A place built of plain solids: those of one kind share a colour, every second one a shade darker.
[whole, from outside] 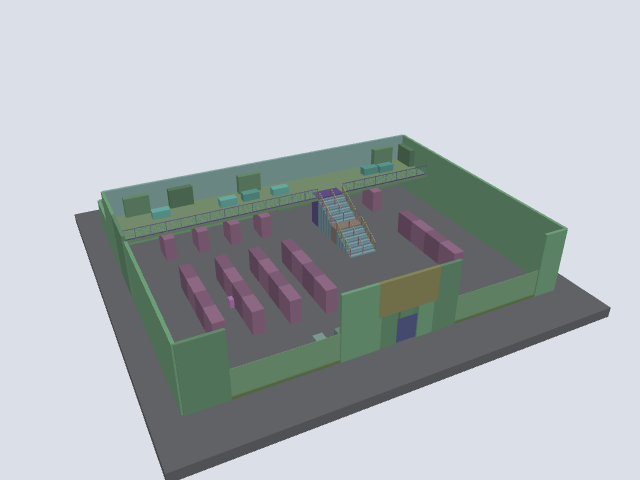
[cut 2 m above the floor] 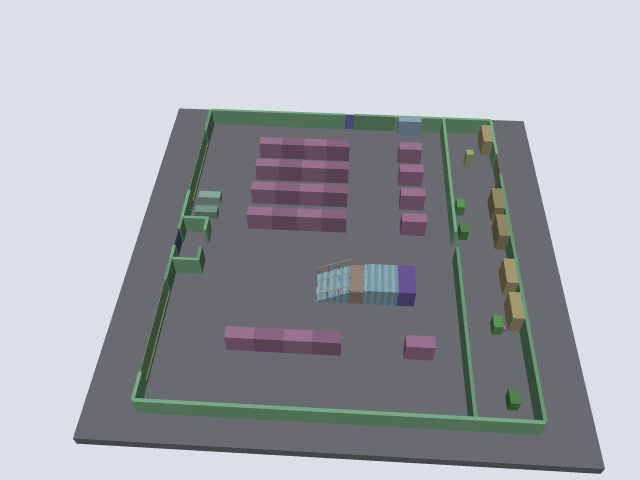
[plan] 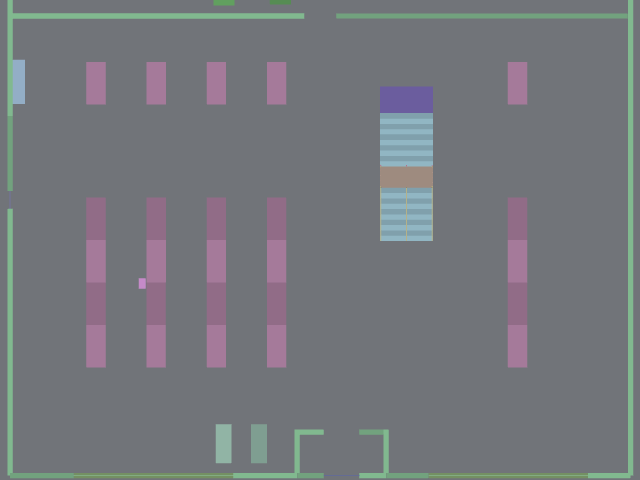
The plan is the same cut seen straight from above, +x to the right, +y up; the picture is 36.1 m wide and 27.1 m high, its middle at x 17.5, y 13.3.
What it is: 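A store; runs of fixtures between aisles, tills by the way out, a stock room at the back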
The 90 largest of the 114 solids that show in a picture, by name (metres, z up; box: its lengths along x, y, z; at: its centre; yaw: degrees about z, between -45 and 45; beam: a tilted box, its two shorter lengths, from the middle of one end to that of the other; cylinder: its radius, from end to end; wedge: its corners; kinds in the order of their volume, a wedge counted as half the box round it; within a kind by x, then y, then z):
{
 "wall_1": {"box": [0.3, 15.07, 6.49], "at": [0.0, 7.53, 3.19]},
 "wall_2": {"box": [0.3, 4.53, 6.49], "at": [0.0, 18.33, 3.19]},
 "wall_3": {"box": [0.3, 5.65, 3.27], "at": [0.0, 23.12, 1.58]},
 "wall_4": {"box": [0.3, 5.65, 3.22], "at": [0.0, 23.12, 4.83]},
 "wall_5": {"box": [0.3, 5.15, 3.27], "at": [0.0, 28.52, 1.58]},
 "wall_6": {"box": [3.6, 0.3, 6.49], "at": [1.8, 0.0, 3.19]},
 "wall_7": {"box": [5.51, 0.3, 3.27], "at": [2.75, 31.1, 1.58]},
 "wall_8": {"box": [16.47, 0.3, 3.27], "at": [8.38, 25.95, 1.58]},
 "wall_9": {"box": [3.6, 0.3, 6.49], "at": [14.41, 0.0, 3.19]},
 "wall_10": {"box": [0.3, 2.45, 3.27], "at": [16.21, 1.38, 1.58]},
 "wall_11": {"box": [1.51, 0.3, 3.27], "at": [16.96, 0.0, 1.58]},
 "wall_12": {"box": [1.36, 0.3, 3.27], "at": [17.04, 2.45, 1.58]},
 "wall_13": {"box": [1.36, 0.3, 3.27], "at": [20.4, 2.45, 1.58]},
 "wall_14": {"box": [1.51, 0.3, 3.27], "at": [20.48, 0.0, 1.58]},
 "wall_15": {"box": [0.3, 2.45, 3.27], "at": [21.23, 1.38, 1.58]},
 "wall_16": {"box": [26.53, 0.3, 3.27], "at": [21.77, 31.1, 1.58]},
 "wall_17": {"box": [2.4, 0.3, 6.49], "at": [22.43, 0.0, 3.19]},
 "wall_18": {"box": [16.47, 0.3, 3.27], "at": [26.65, 25.95, 1.58]},
 "wall_19": {"box": [2.4, 0.3, 6.49], "at": [33.83, 0.0, 3.19]},
 "wall_20": {"box": [0.3, 20.6, 6.49], "at": [35.03, 10.3, 3.19]},
 "wall_21": {"box": [0.3, 5.65, 3.27], "at": [35.03, 23.12, 1.58]},
 "wall_22": {"box": [0.3, 5.65, 3.22], "at": [35.03, 23.12, 4.83]},
 "wall_23": {"box": [0.3, 5.15, 3.27], "at": [35.03, 28.52, 1.58]},
 "run_bay_1": {"box": [1.1, 2.4, 2.45], "at": [4.85, 7.3, 1.18]},
 "run_bay_2": {"box": [1.1, 2.4, 2.45], "at": [4.85, 9.7, 1.18]},
 "run_bay_3": {"box": [1.1, 2.4, 2.45], "at": [4.85, 12.1, 1.18]},
 "run_bay_4": {"box": [1.1, 2.4, 2.45], "at": [4.85, 14.5, 1.18]},
 "run_bay_5": {"box": [1.1, 2.4, 2.45], "at": [4.85, 22.15, 1.18]},
 "run_bay_6": {"box": [1.1, 2.4, 2.45], "at": [8.25, 7.3, 1.18]},
 "run_bay_7": {"box": [1.1, 2.4, 2.45], "at": [8.25, 9.7, 1.18]},
 "run_bay_8": {"box": [1.1, 2.4, 2.45], "at": [8.25, 12.1, 1.18]},
 "run_bay_9": {"box": [1.1, 2.4, 2.45], "at": [8.25, 14.5, 1.18]},
 "run_bay_10": {"box": [1.1, 2.4, 2.45], "at": [8.25, 22.15, 1.18]},
 "run_bay_11": {"box": [1.1, 2.4, 2.45], "at": [11.65, 7.3, 1.18]},
 "run_bay_12": {"box": [1.1, 2.4, 2.45], "at": [11.65, 9.7, 1.18]},
 "run_bay_13": {"box": [1.1, 2.4, 2.45], "at": [11.65, 12.1, 1.18]},
 "run_bay_14": {"box": [1.1, 2.4, 2.45], "at": [11.65, 14.5, 1.18]},
 "run_bay_15": {"box": [1.1, 2.4, 2.45], "at": [11.65, 22.15, 1.18]},
 "run_bay_16": {"box": [1.1, 2.4, 2.45], "at": [15.05, 7.3, 1.18]},
 "run_bay_17": {"box": [1.1, 2.4, 2.45], "at": [15.05, 9.7, 1.18]},
 "run_bay_18": {"box": [1.1, 2.4, 2.45], "at": [15.05, 12.1, 1.18]},
 "run_bay_19": {"box": [1.1, 2.4, 2.45], "at": [15.05, 14.5, 1.18]},
 "run_bay_20": {"box": [1.1, 2.4, 2.45], "at": [15.05, 22.15, 1.18]},
 "run_bay_21": {"box": [1.1, 2.4, 2.45], "at": [28.65, 7.3, 1.18]},
 "run_bay_22": {"box": [1.1, 2.4, 2.45], "at": [28.65, 9.7, 1.18]},
 "run_bay_23": {"box": [1.1, 2.4, 2.45], "at": [28.65, 12.1, 1.18]},
 "run_bay_24": {"box": [1.1, 2.4, 2.45], "at": [28.65, 14.5, 1.18]},
 "run_bay_25": {"box": [1.1, 2.4, 2.45], "at": [28.65, 22.15, 1.18]},
 "floor_slab_1": {"box": [20.74, 5.35, 0.3], "at": [10.52, 23.12, 3.37]},
 "floor_slab_2": {"box": [3.0, 3.84, 0.3], "at": [22.38, 23.88, 3.37]},
 "floor_slab_3": {"box": [11.01, 5.35, 0.3], "at": [29.38, 23.12, 3.37]},
 "wall_back_1": {"box": [35.03, 0.3, 3.22], "at": [17.52, 25.95, 4.83]},
 "stockrack_1": {"box": [2.7, 1.0, 2.45], "at": [2.28, 30.45, 1.18]},
 "stockrack_2": {"box": [2.7, 1.0, 2.45], "at": [11.97, 30.45, 1.18]},
 "stockrack_3": {"box": [2.7, 1.0, 2.45], "at": [15.48, 30.45, 1.18]},
 "stockrack_4": {"box": [2.7, 1.0, 2.45], "at": [20.89, 30.45, 1.18]},
 "stockrack_5": {"box": [2.7, 1.0, 2.45], "at": [24.59, 30.45, 1.18]},
 "stair_tread_slab_1": {"box": [3.0, 0.32, 1.33], "at": [22.38, 15.51, 0.61]},
 "stair_tread_slab_2": {"box": [3.0, 0.32, 1.49], "at": [22.38, 15.81, 0.69]},
 "stair_tread_slab_3": {"box": [3.0, 0.32, 1.65], "at": [22.38, 16.11, 0.77]},
 "stair_tread_slab_4": {"box": [3.0, 0.32, 1.96], "at": [22.38, 17.61, 0.93]},
 "stair_tread_slab_5": {"box": [3.0, 0.32, 2.12], "at": [22.38, 17.91, 1.01]},
 "stair_tread_slab_6": {"box": [3.0, 0.32, 2.28], "at": [22.38, 18.21, 1.09]},
 "stair_tread_slab_7": {"box": [3.0, 0.32, 2.44], "at": [22.38, 18.51, 1.17]},
 "stair_tread_slab_8": {"box": [3.0, 0.32, 2.6], "at": [22.38, 18.81, 1.25]},
 "stair_tread_slab_9": {"box": [3.0, 0.32, 2.77], "at": [22.38, 19.11, 1.33]},
 "stair_tread_slab_10": {"box": [3.0, 0.32, 2.93], "at": [22.38, 19.41, 1.41]},
 "stair_tread_slab_11": {"box": [3.0, 0.32, 3.09], "at": [22.38, 19.71, 1.49]},
 "stair_tread_slab_12": {"box": [3.0, 0.32, 3.25], "at": [22.38, 20.01, 1.58]},
 "stair_tread_slab_13": {"box": [3.0, 0.32, 3.41], "at": [22.38, 20.31, 1.65]},
 "mshelf_1": {"box": [2.5, 0.7, 2.05], "at": [2.97, 25.45, 4.49]},
 "mshelf_2": {"box": [2.5, 0.7, 2.05], "at": [7.48, 25.45, 4.49]},
 "mshelf_3": {"box": [2.5, 0.7, 2.05], "at": [14.99, 25.45, 4.49]},
 "mshelf_4": {"box": [2.5, 0.7, 2.05], "at": [31.84, 25.45, 4.49]},
 "mshelf_5": {"box": [0.7, 2.5, 2.05], "at": [34.53, 24.34, 4.49]},
 "stair_landing_top_slab_1": {"box": [3.0, 1.52, 3.57], "at": [22.38, 21.21, 1.73]},
 "mtable_1": {"box": [1.8, 0.9, 0.85], "at": [4.93, 23.84, 3.89]},
 "mtable_2": {"box": [1.8, 0.9, 0.85], "at": [11.82, 23.34, 3.89]},
 "mtable_3": {"box": [1.8, 0.9, 0.85], "at": [14.43, 23.64, 3.89]},
 "mtable_4": {"box": [1.8, 0.9, 0.85], "at": [17.71, 23.39, 3.89]},
 "mtable_5": {"box": [1.8, 0.9, 0.85], "at": [29.12, 23.73, 3.89]},
 "mtable_6": {"box": [1.8, 0.9, 0.85], "at": [31.09, 23.53, 3.89]},
 "stair_landing_slab_1": {"box": [3.0, 1.22, 1.81], "at": [22.38, 16.86, 0.85]},
 "wall_front_1": {"box": [5.63, 0.3, 3.22], "at": [18.72, 0.0, 4.83]},
 "till_body_1": {"box": [0.9, 2.2, 0.95], "at": [12.06, 1.8, 0.42]},
 "till_body_2": {"box": [0.9, 2.2, 0.95], "at": [14.06, 1.8, 0.42]},
 "stockpallet_1": {"box": [1.2, 0.8, 1.25], "at": [12.08, 26.93, 0.57]},
 "stockpallet_2": {"box": [1.2, 0.8, 1.25], "at": [25.79, 28.92, 0.57]},
 "stockpallet_3": {"box": [1.2, 0.8, 1.25], "at": [32.66, 29.35, 0.57]},
 "wallshelf_1": {"box": [0.7, 2.5, 2.05], "at": [0.5, 22.23, 0.97]}
}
